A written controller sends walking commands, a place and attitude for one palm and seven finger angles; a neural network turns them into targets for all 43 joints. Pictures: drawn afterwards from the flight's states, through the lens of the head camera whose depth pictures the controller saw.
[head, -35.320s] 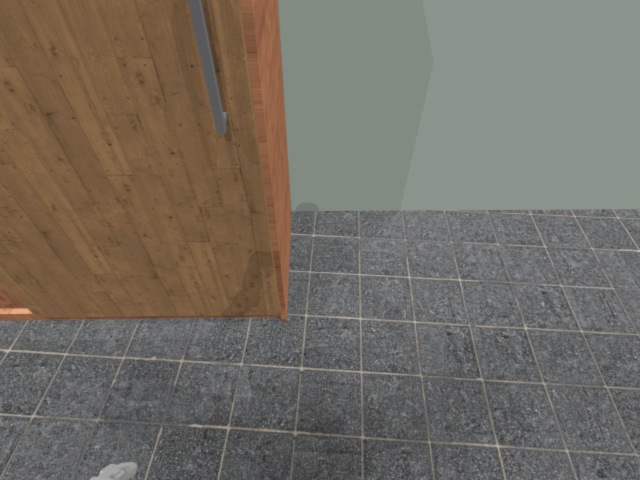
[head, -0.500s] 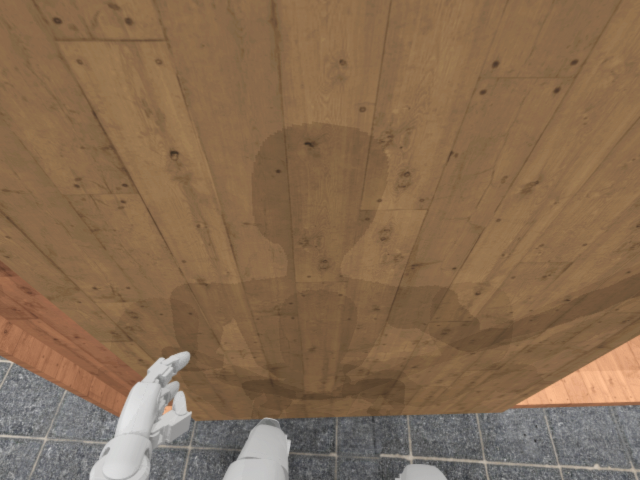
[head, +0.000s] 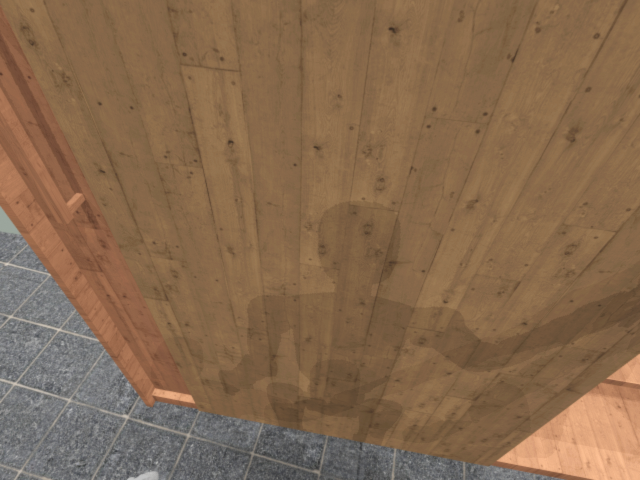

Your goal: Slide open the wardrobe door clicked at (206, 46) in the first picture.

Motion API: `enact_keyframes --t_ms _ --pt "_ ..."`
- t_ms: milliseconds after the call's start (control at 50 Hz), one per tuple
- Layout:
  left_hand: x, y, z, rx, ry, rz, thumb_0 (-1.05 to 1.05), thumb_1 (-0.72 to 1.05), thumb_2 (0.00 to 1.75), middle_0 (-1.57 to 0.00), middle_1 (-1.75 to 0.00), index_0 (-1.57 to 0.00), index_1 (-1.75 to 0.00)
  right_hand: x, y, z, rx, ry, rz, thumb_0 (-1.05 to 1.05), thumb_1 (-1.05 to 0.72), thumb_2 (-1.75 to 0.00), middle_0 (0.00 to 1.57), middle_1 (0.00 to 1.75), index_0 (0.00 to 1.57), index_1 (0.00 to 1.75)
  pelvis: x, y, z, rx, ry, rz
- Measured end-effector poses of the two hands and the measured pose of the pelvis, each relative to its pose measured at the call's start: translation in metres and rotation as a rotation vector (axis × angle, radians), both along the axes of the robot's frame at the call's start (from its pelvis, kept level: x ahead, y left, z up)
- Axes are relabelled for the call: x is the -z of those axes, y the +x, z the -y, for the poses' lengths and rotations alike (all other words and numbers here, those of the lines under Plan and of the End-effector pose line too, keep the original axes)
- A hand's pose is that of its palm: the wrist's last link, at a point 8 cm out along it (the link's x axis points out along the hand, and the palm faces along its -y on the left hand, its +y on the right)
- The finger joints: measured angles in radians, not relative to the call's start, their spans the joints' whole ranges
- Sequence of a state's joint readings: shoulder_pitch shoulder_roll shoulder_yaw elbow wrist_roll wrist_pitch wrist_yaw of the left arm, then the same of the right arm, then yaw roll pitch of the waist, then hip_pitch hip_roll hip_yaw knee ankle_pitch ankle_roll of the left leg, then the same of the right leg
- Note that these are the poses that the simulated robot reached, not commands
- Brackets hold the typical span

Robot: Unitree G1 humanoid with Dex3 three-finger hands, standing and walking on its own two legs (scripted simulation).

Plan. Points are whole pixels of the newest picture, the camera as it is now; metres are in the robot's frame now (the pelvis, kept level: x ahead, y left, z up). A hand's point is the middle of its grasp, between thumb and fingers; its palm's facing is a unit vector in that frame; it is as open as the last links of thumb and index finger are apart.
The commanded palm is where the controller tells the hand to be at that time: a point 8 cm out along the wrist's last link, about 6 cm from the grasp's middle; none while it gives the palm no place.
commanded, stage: stop walking and hold the door there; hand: right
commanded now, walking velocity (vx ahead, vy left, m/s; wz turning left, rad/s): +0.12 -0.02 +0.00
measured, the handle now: out of the picture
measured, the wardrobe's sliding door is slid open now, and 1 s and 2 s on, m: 0.66 0.66 0.66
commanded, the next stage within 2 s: none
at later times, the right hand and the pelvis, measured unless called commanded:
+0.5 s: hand out of the picture +0.32 -0.37 +0.17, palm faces +0.61 +0.76 -0.23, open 5.5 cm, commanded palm +0.27 -0.38 +0.14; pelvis -0.03 -0.02 +0.01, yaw +2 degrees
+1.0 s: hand out of the picture +0.31 -0.38 +0.16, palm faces +0.48 +0.84 -0.27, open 5.2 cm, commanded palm +0.27 -0.40 +0.14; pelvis -0.05 -0.09 +0.00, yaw -1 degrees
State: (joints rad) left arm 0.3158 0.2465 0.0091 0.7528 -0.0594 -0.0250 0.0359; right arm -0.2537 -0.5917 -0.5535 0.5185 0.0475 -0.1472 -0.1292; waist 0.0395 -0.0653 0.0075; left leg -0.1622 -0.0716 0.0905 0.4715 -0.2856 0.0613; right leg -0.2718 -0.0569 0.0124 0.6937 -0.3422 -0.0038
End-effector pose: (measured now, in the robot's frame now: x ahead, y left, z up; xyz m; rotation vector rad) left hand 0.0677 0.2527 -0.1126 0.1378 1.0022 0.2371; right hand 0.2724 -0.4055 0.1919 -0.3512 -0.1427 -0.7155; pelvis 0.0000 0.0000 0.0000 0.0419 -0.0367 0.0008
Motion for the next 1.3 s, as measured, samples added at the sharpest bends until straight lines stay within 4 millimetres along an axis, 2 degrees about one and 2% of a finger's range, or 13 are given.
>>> enact_keyframes --t_ms 160,260,400,540,640,760,880,940,1000,1080,1140,1200,1300 --pt "-0.029 -0.009 -0.012 -0.031 0.133 0.091 0.01 0.9 0.89 -0.2 -0.3 -0.21 -0.3 0.002 -0.001 0.008 -0.078 0.054 0.026 -0.11 -0.65 -0.73 0.35 1.47 0.43 1.4 -0.003 -0.023 0.023 -0.02 -0.011 0.027" --pt "-0.038 -0.014 0.001 -0.062 0.133 0.129 0.01 0.9 0.89 -0.2 -0.3 -0.2 -0.29 0.005 -0.002 0.005 -0.112 0.063 -0.023 -0.09 -0.68 -0.74 0.33 1.46 0.44 1.4 -0.01 -0.031 0.034 -0.031 -0.014 0.025" --pt "-0.028 -0.016 0.029 0.009 0.053 0.11 0.01 0.9 0.89 -0.2 -0.3 -0.2 -0.29 0.012 -0.003 0.0 -0.102 0.109 -0.038 -0.07 -0.74 -0.78 0.4 1.42 0.38 1.4 -0.009 -0.037 0.025 -0.042 -0.035 0.017" --pt "-0.012 -0.015 0.024 0.028 0.02 0.069 0.01 0.9 0.89 -0.2 -0.3 -0.21 -0.3 0.011 -0.004 -0.004 -0.046 0.112 -0.057 -0.08 -0.74 -0.78 0.44 1.4 0.34 1.4 -0.009 -0.028 0.016 -0.026 -0.03 0.011" --pt "-0.011 -0.004 0.007 0.043 0.071 0.026 0.01 0.9 0.89 -0.2 -0.3 -0.21 -0.3 0.013 -0.002 -0.003 -0.043 0.095 -0.028 -0.08 -0.71 -0.81 0.45 1.4 0.35 1.4 -0.008 -0.016 0.018 -0.008 -0.017 0.004" --pt "-0.019 0.028 0.002 0.056 0.129 0.036 0.02 0.9 0.89 -0.2 -0.3 -0.2 -0.29 0.018 0.002 0.005 -0.09 0.06 -0.015 -0.11 -0.68 -0.83 0.47 1.42 0.38 1.42 -0.007 -0.011 0.036 0.018 -0.025 0.002" --pt "-0.029 0.069 0.036 0.096 0.154 0.13 0.01 0.91 0.89 -0.2 -0.3 -0.2 -0.29 0.02 0.003 0.014 -0.176 -0.01 0.005 -0.14 -0.64 -0.82 0.49 1.47 0.41 1.42 -0.001 -0.022 0.068 0.046 -0.053 0.013" --pt "-0.032 0.083 0.068 0.114 0.109 0.195 0.01 0.91 0.89 -0.2 -0.3 -0.2 -0.29 0.021 0.003 0.016 -0.208 -0.018 0.011 -0.15 -0.65 -0.8 0.46 1.49 0.43 1.41 0.001 -0.033 0.082 0.025 -0.06 0.013" --pt "-0.03 0.088 0.105 0.155 0.037 0.251 0.01 0.91 0.89 -0.2 -0.3 -0.2 -0.29 0.027 -0.002 0.013 -0.241 -0.001 -0.002 -0.12 -0.7 -0.8 0.45 1.48 0.42 1.41 0.003 -0.045 0.09 0.019 -0.056 0.013" --pt "-0.021 0.077 0.145 0.211 -0.057 0.265 0.01 0.9 0.89 -0.2 -0.3 -0.2 -0.29 0.028 -0.003 0.009 -0.248 0.043 0.001 -0.1 -0.74 -0.79 0.45 1.45 0.34 1.4 0.005 -0.059 0.092 0.021 -0.06 0.003" --pt "-0.013 0.056 0.161 0.227 -0.088 0.215 0.01 0.9 0.89 -0.2 -0.3 -0.21 -0.3 0.027 -0.004 0.008 -0.256 0.061 -0.008 -0.09 -0.75 -0.79 0.45 1.43 0.32 1.4 0.002 -0.063 0.096 0.036 -0.034 0.009" --pt "-0.009 0.029 0.161 0.212 -0.072 0.127 0.01 0.9 0.89 -0.2 -0.3 -0.21 -0.3 0.029 0.0 0.01 -0.282 0.077 -0.008 -0.09 -0.75 -0.8 0.45 1.41 0.34 1.4 -0.002 -0.06 0.1 0.036 -0.033 -0.002" --pt "-0.007 -0.009 0.137 0.15 0.029 0.018 0.01 0.9 0.89 -0.21 -0.3 -0.21 -0.3 0.034 0.004 0.016 -0.315 0.083 0.023 -0.1 -0.72 -0.82 0.48 1.46 0.4 1.4 -0.001 -0.053 0.107 0.027 -0.028 0.011"
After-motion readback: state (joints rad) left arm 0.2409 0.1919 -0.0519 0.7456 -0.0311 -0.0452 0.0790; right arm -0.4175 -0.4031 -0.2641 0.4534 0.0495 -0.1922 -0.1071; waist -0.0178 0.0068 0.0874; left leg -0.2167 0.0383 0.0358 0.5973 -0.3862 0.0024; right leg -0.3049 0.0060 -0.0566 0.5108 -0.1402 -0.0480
